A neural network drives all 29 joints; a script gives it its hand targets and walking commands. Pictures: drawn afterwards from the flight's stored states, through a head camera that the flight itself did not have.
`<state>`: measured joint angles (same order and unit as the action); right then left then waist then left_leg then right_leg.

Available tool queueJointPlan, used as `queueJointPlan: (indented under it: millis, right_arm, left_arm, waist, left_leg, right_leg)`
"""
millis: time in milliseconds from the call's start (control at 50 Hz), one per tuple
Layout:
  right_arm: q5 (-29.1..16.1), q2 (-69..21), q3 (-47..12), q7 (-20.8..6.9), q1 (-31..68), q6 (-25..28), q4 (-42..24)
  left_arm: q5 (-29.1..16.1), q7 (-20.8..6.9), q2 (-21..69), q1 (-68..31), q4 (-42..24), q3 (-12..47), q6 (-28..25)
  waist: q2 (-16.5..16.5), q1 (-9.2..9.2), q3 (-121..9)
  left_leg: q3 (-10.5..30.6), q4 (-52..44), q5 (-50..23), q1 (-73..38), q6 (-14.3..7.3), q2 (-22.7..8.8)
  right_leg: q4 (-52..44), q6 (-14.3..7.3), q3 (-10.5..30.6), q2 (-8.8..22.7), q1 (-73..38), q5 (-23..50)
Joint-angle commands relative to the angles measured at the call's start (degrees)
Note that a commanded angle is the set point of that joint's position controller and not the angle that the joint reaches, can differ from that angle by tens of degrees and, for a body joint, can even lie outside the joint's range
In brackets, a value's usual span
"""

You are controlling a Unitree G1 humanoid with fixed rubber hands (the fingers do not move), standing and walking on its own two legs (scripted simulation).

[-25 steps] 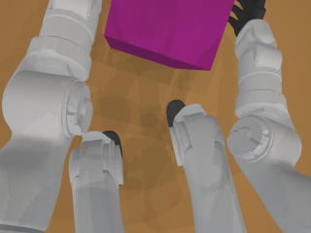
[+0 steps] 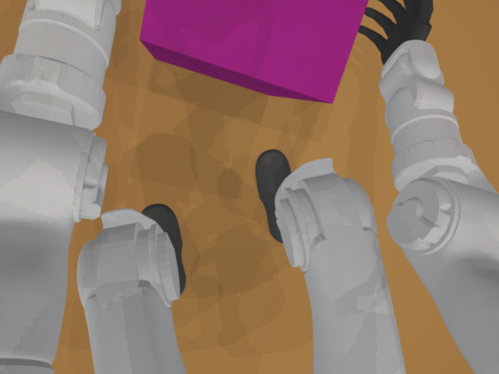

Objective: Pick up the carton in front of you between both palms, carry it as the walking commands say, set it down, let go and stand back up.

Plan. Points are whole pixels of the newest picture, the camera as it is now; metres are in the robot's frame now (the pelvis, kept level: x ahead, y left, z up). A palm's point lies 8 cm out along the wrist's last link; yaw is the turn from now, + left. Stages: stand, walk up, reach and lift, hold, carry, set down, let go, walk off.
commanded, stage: set down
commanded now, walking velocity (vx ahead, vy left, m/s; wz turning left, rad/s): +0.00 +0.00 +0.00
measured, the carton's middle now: out of the picture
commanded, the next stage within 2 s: let go in 1.12 s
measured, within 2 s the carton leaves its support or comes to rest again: neither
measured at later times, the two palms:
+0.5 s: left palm out of the picture +0.61 +0.03 -0.05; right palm out of the picture +0.45 -0.30 -0.06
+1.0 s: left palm out of the picture +0.62 +0.05 +0.08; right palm out of the picture +0.45 -0.30 +0.09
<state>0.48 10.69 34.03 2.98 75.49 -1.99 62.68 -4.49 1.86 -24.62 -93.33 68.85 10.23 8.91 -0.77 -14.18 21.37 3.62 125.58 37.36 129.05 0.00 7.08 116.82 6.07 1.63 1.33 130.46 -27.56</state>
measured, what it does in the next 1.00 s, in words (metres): rises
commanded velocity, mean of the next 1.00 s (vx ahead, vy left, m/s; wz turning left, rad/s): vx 0.00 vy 0.00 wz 0.00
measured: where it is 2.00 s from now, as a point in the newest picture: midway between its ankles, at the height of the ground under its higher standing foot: (223, 238)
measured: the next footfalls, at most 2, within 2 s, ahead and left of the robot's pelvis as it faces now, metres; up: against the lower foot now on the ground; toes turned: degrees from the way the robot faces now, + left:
none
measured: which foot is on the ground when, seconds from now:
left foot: down 0.00-1.00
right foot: down 0.00-1.00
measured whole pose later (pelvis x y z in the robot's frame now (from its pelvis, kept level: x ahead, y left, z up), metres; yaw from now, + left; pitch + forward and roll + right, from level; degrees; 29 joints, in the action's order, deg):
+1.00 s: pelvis +0.02 -0.01 +0.17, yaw -2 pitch +48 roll -3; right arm -6.3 5.5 24.7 6.4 55.6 -14.3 35.3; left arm 2.4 -1.2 -23.6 -78.6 56.3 -1.8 18.0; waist -3.2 -14.8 -3.3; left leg 4.1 88.6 31.1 105.8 0.6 3.7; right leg 81.2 2.5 0.8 -0.3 109.3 -20.3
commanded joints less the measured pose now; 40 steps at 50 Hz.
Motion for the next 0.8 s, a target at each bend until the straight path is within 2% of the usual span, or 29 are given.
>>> queueJointPlan:
  millis: [0,20,40,60,120,140,200,220,240,260,340,360,380,400,440,460,480,520,540,580,600,620,660,680,700,720,740,760,780]
  right_arm:
    - [-7.2,9.4,-5.7,1.5,8.2,2.9,-6.4]
    - [-8.2,7.4,-6.1,1.7,5.5,2.8,-4.7]
    - [-11.1,10.2,-8.1,1.7,12.7,2.4,-8.7]
    - [-12.5,7.7,-10.6,2.0,8.3,2.3,-9.6]
    - [-15.2,5.4,-11.1,2.1,5.9,0.6,-9.3]
    - [-13.2,12.9,-9.1,3.4,6.8,0.9,-12.8]
    - [-15.5,9.0,-13.3,4.5,7.1,-1.2,-17.9]
    - [-14.4,11.9,-10.8,5.5,8.6,-2.1,-21.4]
    - [-14.1,10.6,-11.6,5.8,6.2,-3.0,-17.7]
    - [-13.0,9.7,-11.3,6.3,4.7,-3.8,-19.8]
    - [-11.1,5.9,-12.4,6.7,3.7,-5.8,-21.6]
    - [-10.0,5.1,-12.2,6.6,3.4,-6.1,-21.2]
    - [-10.0,5.3,-12.0,6.5,2.9,-6.7,-18.5]
    - [-9.5,2.5,-10.4,6.2,0.3,-6.9,-17.3]
    - [-6.3,4.5,-8.8,6.4,4.5,-6.9,-24.0]
    - [-8.5,0.3,-11.8,6.0,2.2,-7.2,-22.7]
    - [-7.3,1.9,-10.4,6.1,4.1,-7.9,-24.2]
    - [-7.2,2.6,-9.4,5.9,1.8,-8.2,-25.6]
    - [-8.2,-0.3,-12.8,5.1,-1.7,-9.6,-18.6]
    - [-6.2,3.5,-9.6,5.7,0.8,-9.1,-25.3]
    - [-8.8,2.4,-11.0,5.1,1.8,-9.1,-21.8]
    - [-8.3,1.8,-10.6,4.8,-1.0,-8.5,-27.7]
    - [-7.5,5.0,-9.1,5.4,0.2,-9.3,-27.1]
    - [-8.4,1.3,-8.8,5.3,-3.6,-9.2,-27.4]
    - [-6.1,2.6,-8.8,5.0,-4.0,-9.1,-27.1]
    - [-8.7,1.7,-9.6,4.5,-2.2,-10.0,-28.6]
    - [-6.6,4.4,-7.6,4.7,-2.3,-9.8,-31.7]
    - [-6.3,5.9,-6.4,4.9,-5.9,-10.5,-31.0]
    - [-8.8,2.9,-9.2,4.5,-2.8,-11.4,-32.3]
  left_arm:
    - [-2.9,1.4,-2.5,-19.1,-10.6,1.7,-2.1]
    - [-4.8,1.0,-0.7,-19.7,-10.8,4.6,-2.0]
    - [-2.3,0.9,-2.2,-18.5,-6.0,1.1,-1.7]
    - [-3.0,1.0,-4.3,-20.2,-13.9,3.7,-2.4]
    - [-2.9,1.3,-5.0,-22.9,-12.4,3.3,-1.0]
    - [-3.5,1.1,-5.9,-21.6,-15.1,0.7,-0.5]
    - [-2.8,1.2,-7.4,-23.1,-17.8,-0.7,0.9]
    - [-3.4,1.2,-7.5,-23.9,-18.6,0.4,1.9]
    - [-2.1,0.9,-9.2,-19.4,-12.9,-0.4,2.8]
    - [-0.6,0.7,-8.7,-19.9,-14.4,-0.1,2.9]
    - [0.7,-0.4,-8.8,-14.7,-8.1,-6.6,4.2]
    - [0.0,-1.0,-9.4,-16.0,-11.5,-6.1,4.0]
    - [-3.2,-1.8,-5.8,-14.0,-5.0,-3.1,5.0]
    - [0.1,-1.7,-4.1,-9.8,-1.2,-4.7,4.4]
    - [2.4,-2.1,-8.0,-14.8,-6.5,-8.5,3.9]
    - [2.4,-1.8,-7.7,-12.4,-5.2,-10.5,3.4]
    - [3.8,-1.5,-8.5,-13.1,-5.0,-9.3,4.2]
    - [2.9,-1.7,-7.6,-14.8,-9.7,-8.6,4.2]
    - [3.5,-2.2,-6.8,-10.8,-1.5,-8.4,4.9]
    - [4.0,-2.1,-8.9,-13.4,-9.6,-10.6,4.9]
    - [4.6,-2.7,-5.2,-10.0,-5.4,-9.5,5.0]
    - [4.0,-2.7,-3.6,-9.6,-8.9,-10.8,4.9]
    - [5.3,-2.5,-8.1,-12.9,-9.1,-11.2,5.7]
    - [3.3,-3.1,-2.5,-12.9,-16.1,-7.2,5.7]
    - [3.2,-3.0,-5.4,-8.7,-9.8,-10.3,5.9]
    - [7.9,-2.7,-5.6,-7.8,-7.9,-10.4,6.6]
    - [1.4,-2.3,-5.4,-14.8,-15.6,-9.2,7.0]
    - [6.4,-2.4,-5.2,-8.7,-16.8,-10.2,7.0]
    - [6.6,-2.4,-5.4,-12.4,-16.5,-9.7,7.4]
  waist:
    - [-14.1,-7.21,-62.7]
    - [-16.0,-10.58,-65.1]
    - [-16.6,-3.58,-65.8]
    - [-15.7,-7.68,-71.0]
    - [-17.5,-6.88,-74.5]
    - [-14.9,-9.82,-78.1]
    - [-13.3,-4.00,-81.8]
    - [-17.4,-9.06,-87.6]
    - [-14.1,-6.74,-84.0]
    - [-17.5,-5.52,-81.5]
    - [-8.9,-7.33,-74.8]
    - [-10.2,-4.49,-75.7]
    - [-8.7,-9.11,-74.5]
    - [-10.9,-5.73,-69.9]
    - [-9.2,-6.68,-76.1]
    - [-5.8,-2.51,-74.0]
    - [-7.6,-5.97,-75.3]
    - [-10.8,-5.63,-76.9]
    - [-8.7,-3.00,-78.6]
    - [-8.5,-6.14,-77.6]
    - [-11.5,-1.41,-75.2]
    - [-10.9,-6.93,-79.7]
    - [-10.6,-5.75,-83.1]
    - [-17.2,-6.63,-86.1]
    - [-10.4,-5.95,-84.0]
    - [-13.9,-1.25,-82.5]
    - [-13.8,-9.85,-86.7]
    - [-18.9,-2.92,-92.6]
    - [-17.1,-5.36,-88.7]
  left_leg:
    - [1.8,-11.2,-22.6,-31.5,2.5,-3.6]
    - [0.9,-10.2,-20.2,-30.9,2.5,-4.5]
    - [0.5,-10.6,-21.4,-31.8,1.8,-4.3]
    - [-1.6,-11.3,-18.8,-30.7,1.9,-4.4]
    - [-2.9,-9.9,-19.4,-35.6,1.5,-5.1]
    - [-3.8,-10.5,-14.7,-35.8,2.0,-3.8]
    - [-5.0,-11.7,-12.9,-36.8,0.8,-3.5]
    - [-4.9,-13.0,-13.4,-40.1,1.4,-4.0]
    - [-4.7,-14.4,-12.6,-37.9,0.6,-3.4]
    - [-6.0,-12.9,-11.7,-38.7,0.5,-2.7]
    - [-5.4,-17.4,-7.3,-27.9,-0.3,-2.6]
    - [-5.6,-18.4,-7.8,-29.2,-0.4,-1.6]
    - [-4.7,-21.9,-5.1,-29.0,-0.2,-2.3]
    - [-5.5,-23.7,-4.9,-31.1,-1.1,-1.0]
    - [-5.1,-22.5,-7.5,-28.3,-0.6,-1.9]
    - [-5.7,-24.5,-8.2,-29.1,-1.4,-0.7]
    - [-4.6,-26.0,-6.7,-29.7,-1.4,-2.3]
    - [-4.5,-28.1,-6.3,-32.8,-1.3,-1.7]
    - [-6.1,-27.3,-10.1,-37.2,-0.9,-1.2]
    - [-5.7,-30.1,-6.9,-30.5,-0.6,-0.7]
    - [-7.2,-31.7,-7.7,-31.4,-0.3,-0.4]
    - [-6.2,-31.0,-11.0,-35.2,-0.3,-0.6]
    - [-5.8,-33.1,-9.7,-39.4,-0.2,-0.9]
    - [-5.8,-34.3,-15.1,-42.7,0.7,-0.7]
    - [-4.9,-33.0,-15.4,-42.6,-0.2,-0.5]
    - [-5.9,-35.1,-13.4,-43.7,-0.4,-0.8]
    - [-2.9,-36.9,-15.0,-46.9,0.5,-1.3]
    - [-6.7,-36.5,-18.9,-52.7,1.2,0.2]
    - [-5.9,-36.1,-17.7,-50.4,0.6,-0.4]
  right_leg:
    - [-3.9,-2.0,-6.9,-0.8,-28.9,28.8]
    - [-3.6,-2.2,-7.0,-0.5,-30.9,29.1]
    - [-2.1,-1.0,-6.6,-0.2,-30.6,29.0]
    - [-3.1,-1.7,-7.5,-0.4,-37.7,31.9]
    - [-4.9,-0.7,-7.4,-1.1,-38.8,30.3]
    - [-6.4,-2.1,-7.5,-1.2,-44.4,28.5]
    - [-7.9,-1.3,-7.4,-2.8,-48.0,27.2]
    - [-9.8,-1.7,-8.3,-2.9,-51.6,27.6]
    - [-9.1,-1.6,-9.5,-2.3,-50.1,27.2]
    - [-9.8,-2.2,-7.7,-3.1,-46.7,24.4]
    - [-14.7,-1.7,-7.0,-4.5,-48.4,22.7]
    - [-14.6,-1.6,-7.6,-3.6,-51.9,22.8]
    - [-16.2,-1.5,-9.2,-4.3,-51.9,22.2]
    - [-17.9,-1.4,-8.9,-4.2,-44.8,18.8]
    - [-18.7,-1.0,-7.7,-3.9,-48.0,22.4]
    - [-19.8,-0.2,-8.2,-4.1,-47.7,20.4]
    - [-19.5,-0.7,-8.9,-4.0,-48.9,21.9]
    - [-21.5,-0.5,-8.9,-3.5,-46.2,20.0]
    - [-22.5,-0.6,-8.6,-3.9,-50.2,21.1]
    - [-25.0,-0.9,-8.7,-4.4,-51.0,19.2]
    - [-25.2,-0.9,-9.1,-4.8,-46.4,19.7]
    - [-26.1,-0.9,-9.5,-4.6,-49.8,23.9]
    - [-27.0,-0.3,-10.9,-5.1,-48.9,22.6]
    - [-28.4,-1.1,-8.6,-3.9,-52.3,28.2]
    - [-28.1,-0.5,-10.2,-4.5,-48.8,25.9]
    - [-29.3,-0.7,-10.4,-5.2,-49.9,23.9]
    - [-29.6,-2.0,-11.7,-4.3,-50.7,26.9]
    - [-31.1,-1.4,-10.8,-4.5,-52.7,28.2]
    - [-32.5,-1.5,-10.1,-5.0,-51.0,27.5]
